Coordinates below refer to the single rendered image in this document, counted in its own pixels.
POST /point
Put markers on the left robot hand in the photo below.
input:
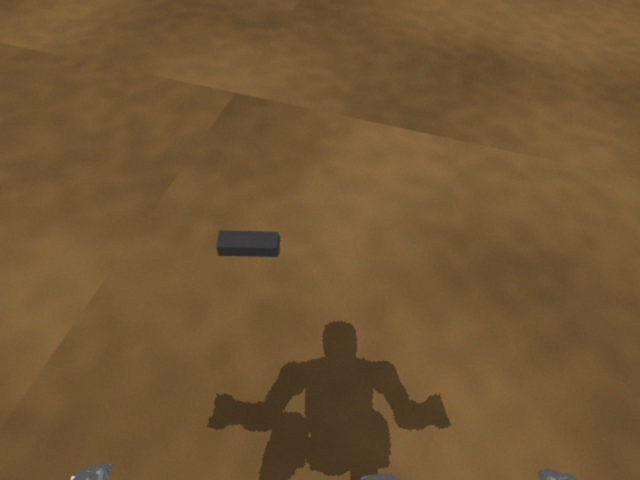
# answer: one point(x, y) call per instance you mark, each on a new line
point(96, 472)

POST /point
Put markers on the carton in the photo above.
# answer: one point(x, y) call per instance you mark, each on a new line
point(247, 243)

